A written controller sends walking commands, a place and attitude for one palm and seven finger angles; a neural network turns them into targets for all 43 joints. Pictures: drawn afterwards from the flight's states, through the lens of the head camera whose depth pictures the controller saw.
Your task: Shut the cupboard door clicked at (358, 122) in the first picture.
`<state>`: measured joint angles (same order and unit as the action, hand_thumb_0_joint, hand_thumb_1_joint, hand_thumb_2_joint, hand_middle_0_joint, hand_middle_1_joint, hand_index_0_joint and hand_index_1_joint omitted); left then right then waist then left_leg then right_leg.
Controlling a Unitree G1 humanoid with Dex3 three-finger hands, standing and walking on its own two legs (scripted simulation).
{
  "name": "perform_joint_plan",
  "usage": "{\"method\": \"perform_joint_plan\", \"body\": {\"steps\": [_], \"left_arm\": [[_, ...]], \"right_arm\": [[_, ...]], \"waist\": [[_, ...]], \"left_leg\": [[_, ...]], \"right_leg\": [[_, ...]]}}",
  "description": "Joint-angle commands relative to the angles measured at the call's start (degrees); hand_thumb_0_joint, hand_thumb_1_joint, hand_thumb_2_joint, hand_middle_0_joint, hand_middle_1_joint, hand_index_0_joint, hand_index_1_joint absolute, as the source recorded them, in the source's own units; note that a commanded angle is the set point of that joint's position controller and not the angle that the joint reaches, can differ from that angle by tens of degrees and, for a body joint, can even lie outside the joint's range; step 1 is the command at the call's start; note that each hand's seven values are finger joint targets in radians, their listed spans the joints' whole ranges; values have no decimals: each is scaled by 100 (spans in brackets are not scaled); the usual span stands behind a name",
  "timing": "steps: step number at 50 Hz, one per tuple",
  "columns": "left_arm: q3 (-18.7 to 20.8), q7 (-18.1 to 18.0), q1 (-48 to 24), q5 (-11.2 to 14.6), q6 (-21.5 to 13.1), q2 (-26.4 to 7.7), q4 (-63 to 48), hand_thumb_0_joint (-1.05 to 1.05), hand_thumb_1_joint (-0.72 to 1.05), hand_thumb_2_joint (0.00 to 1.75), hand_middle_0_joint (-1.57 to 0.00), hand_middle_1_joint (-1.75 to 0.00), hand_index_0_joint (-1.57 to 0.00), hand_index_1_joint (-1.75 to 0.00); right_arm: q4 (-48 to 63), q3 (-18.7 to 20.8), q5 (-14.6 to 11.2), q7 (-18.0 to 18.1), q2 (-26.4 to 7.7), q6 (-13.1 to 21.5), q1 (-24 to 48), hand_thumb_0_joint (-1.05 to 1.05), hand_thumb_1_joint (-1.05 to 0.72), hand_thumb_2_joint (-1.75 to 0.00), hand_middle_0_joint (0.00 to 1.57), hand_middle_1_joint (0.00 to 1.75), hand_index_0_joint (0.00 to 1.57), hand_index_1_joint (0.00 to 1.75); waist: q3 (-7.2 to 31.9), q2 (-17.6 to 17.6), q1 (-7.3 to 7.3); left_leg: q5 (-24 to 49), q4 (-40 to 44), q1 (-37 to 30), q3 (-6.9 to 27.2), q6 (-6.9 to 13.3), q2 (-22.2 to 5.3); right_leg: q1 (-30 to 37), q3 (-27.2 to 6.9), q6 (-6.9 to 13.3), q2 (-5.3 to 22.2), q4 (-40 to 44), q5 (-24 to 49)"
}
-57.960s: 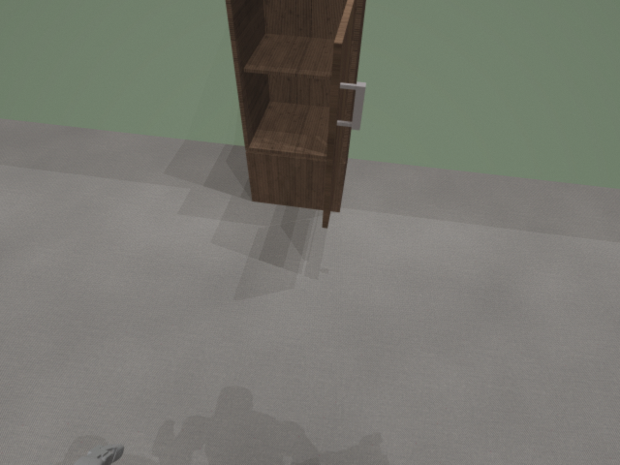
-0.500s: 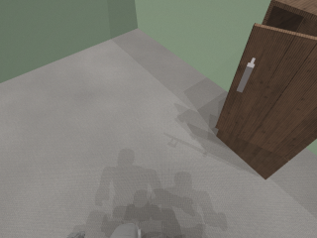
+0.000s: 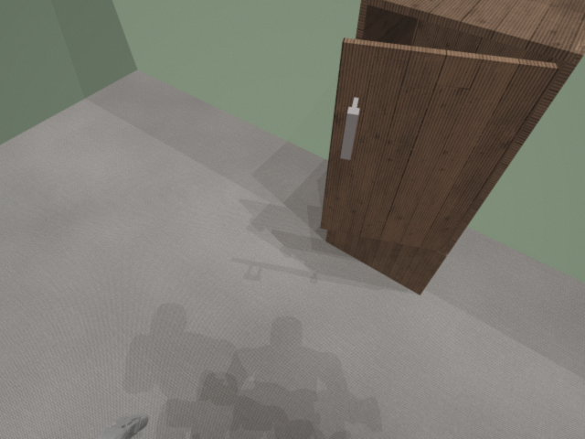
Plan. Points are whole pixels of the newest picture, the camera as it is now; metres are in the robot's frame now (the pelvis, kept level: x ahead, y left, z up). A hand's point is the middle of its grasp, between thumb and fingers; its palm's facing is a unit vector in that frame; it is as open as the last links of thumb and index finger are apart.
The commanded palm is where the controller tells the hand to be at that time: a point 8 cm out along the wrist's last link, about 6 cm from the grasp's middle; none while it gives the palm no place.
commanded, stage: turn to face it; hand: left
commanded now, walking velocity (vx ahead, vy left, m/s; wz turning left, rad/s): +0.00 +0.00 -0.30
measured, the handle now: (350, 128) +0.71 -0.09 -0.02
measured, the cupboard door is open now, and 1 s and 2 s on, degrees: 22 22 22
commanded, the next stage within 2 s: take the last steps up to it in 0.22 s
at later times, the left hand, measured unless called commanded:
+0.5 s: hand out of the picture +0.12 +0.18 -0.17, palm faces -0.14 -0.98 -0.16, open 7.4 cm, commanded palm none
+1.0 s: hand (263, 401) +0.20 +0.06 -0.17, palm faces -0.20 -0.97 -0.16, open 7.3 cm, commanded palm none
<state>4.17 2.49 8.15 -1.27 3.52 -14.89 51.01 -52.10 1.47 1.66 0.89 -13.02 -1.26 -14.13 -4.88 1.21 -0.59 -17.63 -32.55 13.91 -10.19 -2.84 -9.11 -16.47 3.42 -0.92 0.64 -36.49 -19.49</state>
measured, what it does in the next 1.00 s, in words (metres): walks ahead: right foot, then left foot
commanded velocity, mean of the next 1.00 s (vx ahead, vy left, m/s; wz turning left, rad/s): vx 0.17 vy -0.08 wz -0.16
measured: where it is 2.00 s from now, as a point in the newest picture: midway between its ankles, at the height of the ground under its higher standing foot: outside the picture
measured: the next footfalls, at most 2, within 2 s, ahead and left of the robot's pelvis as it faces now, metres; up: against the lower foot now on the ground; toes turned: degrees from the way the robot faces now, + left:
right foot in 0.02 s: +0.03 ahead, -0.12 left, +0.00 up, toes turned -4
left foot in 0.36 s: +0.09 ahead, +0.12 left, +0.00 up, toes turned -4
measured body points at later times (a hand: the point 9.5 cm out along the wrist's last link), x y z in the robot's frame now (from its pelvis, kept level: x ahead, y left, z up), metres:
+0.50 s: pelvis +0.03 +0.00 +0.01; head +0.06 +0.02 +0.46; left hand +0.13 +0.23 -0.15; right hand +0.03 -0.25 -0.13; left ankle +0.05 +0.12 -0.73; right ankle -0.03 -0.12 -0.67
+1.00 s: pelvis +0.14 -0.11 +0.01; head +0.17 -0.10 +0.45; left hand +0.21 +0.11 -0.16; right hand +0.12 -0.36 -0.14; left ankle +0.21 -0.01 -0.71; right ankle +0.06 -0.18 -0.73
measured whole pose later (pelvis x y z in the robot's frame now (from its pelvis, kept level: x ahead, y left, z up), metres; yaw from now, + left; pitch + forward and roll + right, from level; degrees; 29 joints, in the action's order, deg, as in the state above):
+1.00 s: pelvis +0.14 -0.11 +0.01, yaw -12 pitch +0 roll -1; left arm 2.7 0.5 14.8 -1.7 -1.2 -10.1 61.3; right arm -58.0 2.3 2.0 0.2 -11.9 1.0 -13.8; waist -2.5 -0.5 -1.3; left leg -18.4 -40.7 23.8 -6.6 -1.1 -4.4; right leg -5.6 5.7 2.7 -1.8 -23.5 -18.2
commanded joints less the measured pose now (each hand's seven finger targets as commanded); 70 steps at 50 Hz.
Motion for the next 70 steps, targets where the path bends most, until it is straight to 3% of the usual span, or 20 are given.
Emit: {"method": "perform_joint_plan", "body": {"steps": [1,4,7,15,16,18,19,25,34,35,37,39,43,50,52,53,59,62,64,70], "left_arm": [[259,-197,1017,-17,-240,-1394,-53,0,90,90,-20,-30,-20,-30],[203,-332,492,0,-242,-996,-83,0,90,90,-20,-30,-20,-30],[128,-352,78,-19,-265,-793,-183,0,90,90,-20,-30,-20,-30],[171,-346,147,30,-214,-767,4,0,90,90,-20,-30,-20,-30],[131,-337,174,56,-200,-589,1,0,90,90,-20,-30,-20,-30],[55,-241,375,73,-135,-128,-109,0,90,90,-20,-30,-20,-30],[80,-202,96,-8,-92,-265,-184,0,90,90,-20,-30,-20,-30],[92,58,60,-37,-153,-183,-13,0,90,90,-20,-30,-20,-30],[67,128,337,-44,-276,-125,219,0,90,90,-20,-30,-20,-30],[123,91,823,-46,-333,-322,392,0,90,90,-20,-30,-20,-30],[278,-83,1774,-27,-406,-1230,709,0,90,90,-20,-30,-20,-30],[202,-198,1255,-13,-418,-900,659,0,90,90,-20,-30,-20,-30],[28,-282,542,-36,-564,-340,564,0,90,90,-20,-30,-20,-30],[-2,-262,609,60,-536,-266,825,0,90,90,-20,-30,-20,-30],[-95,-211,889,81,-489,184,685,0,90,90,-20,-30,-20,-30],[-96,-209,722,22,-494,1,557,0,90,90,-20,-30,-20,-30],[-165,-262,851,84,-315,373,799,0,90,90,-20,-30,-20,-30],[-130,-338,1272,20,-334,78,954,0,90,90,-20,-30,-20,-30],[-73,-374,926,-29,-362,-517,791,0,90,90,-20,-30,-20,-30],[86,-541,902,-43,-341,-690,793,0,90,90,-20,-30,-20,-30]], "right_arm": [[644,251,-109,15,-587,21,413,0,-90,-90,20,30,20,30],[390,259,-101,98,-713,-42,446,0,-90,-90,20,30,20,30],[143,219,-82,21,-557,-55,141,0,-90,-90,20,30,20,30],[-70,157,-108,99,-414,62,-292,0,-90,-90,20,30,20,30],[-162,158,-95,106,-527,118,-456,0,-90,-90,20,30,20,30],[-105,290,53,140,-1307,142,-730,0,-90,-90,20,30,20,30],[-110,311,83,179,-1354,151,-789,0,-90,-90,20,30,20,30],[-123,239,48,171,-937,311,-582,0,-90,-90,20,30,20,30],[-410,397,46,76,-1124,271,-531,0,-90,-90,20,30,20,30],[-409,382,10,47,-1007,276,-484,0,-90,-90,20,30,20,30],[-15,185,-70,-21,-341,281,79,0,-90,-90,20,30,20,30],[-95,267,-51,26,-558,265,297,0,-90,-90,20,30,20,30],[-391,186,26,-81,-190,240,-244,0,-90,-90,20,30,20,30],[-617,137,24,-14,-248,376,-812,0,-90,-90,20,30,20,30],[-778,341,122,67,-1172,413,-1678,0,-90,-90,20,30,20,30],[-724,342,92,123,-1248,342,-1655,0,-90,-90,20,30,20,30],[-409,86,-5,200,-506,312,58,0,-90,-90,20,30,20,30],[-516,142,-123,153,-425,170,183,0,-90,-90,20,30,20,30],[-498,172,-179,50,-199,57,-82,0,-90,-90,20,30,20,30],[-437,245,-171,101,-277,-93,259,0,-90,-90,20,30,20,30]], "waist": [[748,-1693,530],[571,-1485,261],[703,-1056,-9],[669,-911,-124],[716,-517,-168],[568,1473,-236],[384,1246,-361],[292,793,-142],[417,730,36],[577,285,275],[595,-1920,765],[70,-1645,516],[239,-683,-95],[442,-400,-385],[754,1511,-591],[685,1273,-596],[537,689,158],[541,-16,323],[394,-720,72],[807,-1325,367]], "left_leg": [[-1954,-2156,1860,118,-103,496],[-1268,-3313,2140,1067,-96,315],[-672,-2766,1491,905,-142,397],[483,337,-67,714,-57,693],[972,944,-671,894,36,511],[359,1843,-712,3116,988,-1432],[-391,2200,-518,3556,1212,-1667],[51,2157,-752,1763,930,-966],[-91,1285,41,964,720,-817],[-219,569,560,688,511,-489],[-2124,-2149,2453,82,198,597],[-1458,-3238,2706,783,273,283],[-567,-2345,1671,669,169,205],[934,464,-360,343,235,587],[1403,1366,-1824,3094,1163,-1379],[1208,1772,-1623,3654,1577,-1818],[3674,1237,-301,1037,1105,-717],[1949,691,38,746,591,-105],[-119,265,212,425,177,643],[-1648,-1937,1163,1004,78,925]], "right_leg": [[1711,-2548,1183,2143,1840,3421],[1288,-2116,1439,1710,1644,3397],[833,-1407,1168,1272,1650,2930],[395,-1709,908,1004,1207,2366],[27,-1517,650,731,907,1954],[-981,-403,142,-357,-760,-1213],[-1349,-532,118,-296,-1858,-1505],[-1690,-402,7,144,-2209,-147],[548,365,67,-155,783,521],[1475,129,182,-67,1342,582],[2427,-2654,1189,1936,2590,-683],[1493,-2794,1630,1939,2820,-933],[800,-937,1341,1334,2401,1152],[598,-564,1012,836,1197,1856],[-1183,198,440,-176,-1311,-595],[-1547,-173,422,-210,-2300,-1588],[-49,-206,31,254,-496,-331],[786,-349,58,186,1114,1652],[410,-1491,582,1311,1486,2873],[1883,-1746,1394,1988,1086,6879]]}}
